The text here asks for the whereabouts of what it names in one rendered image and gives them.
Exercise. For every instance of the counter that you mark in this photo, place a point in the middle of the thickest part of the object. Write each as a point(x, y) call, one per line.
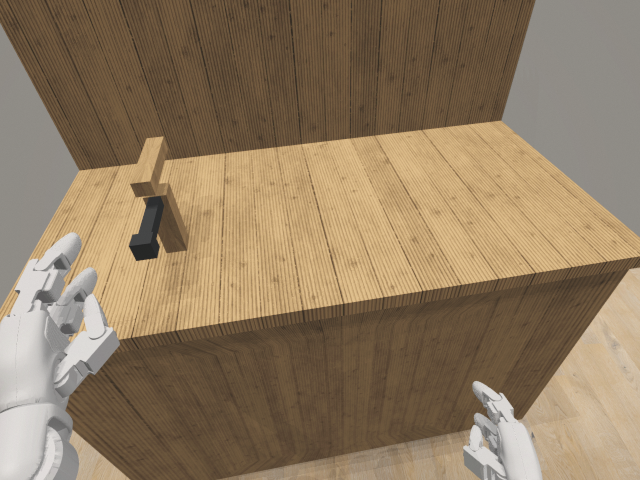
point(350, 236)

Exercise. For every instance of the tap lever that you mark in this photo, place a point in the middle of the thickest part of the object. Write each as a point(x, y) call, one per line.
point(144, 245)

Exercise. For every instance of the robot left forearm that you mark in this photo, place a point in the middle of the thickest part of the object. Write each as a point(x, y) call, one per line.
point(34, 443)

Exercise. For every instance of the left robot hand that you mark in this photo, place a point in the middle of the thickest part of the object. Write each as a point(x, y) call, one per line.
point(35, 336)

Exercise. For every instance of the right robot hand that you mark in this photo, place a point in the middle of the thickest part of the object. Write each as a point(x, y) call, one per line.
point(509, 442)

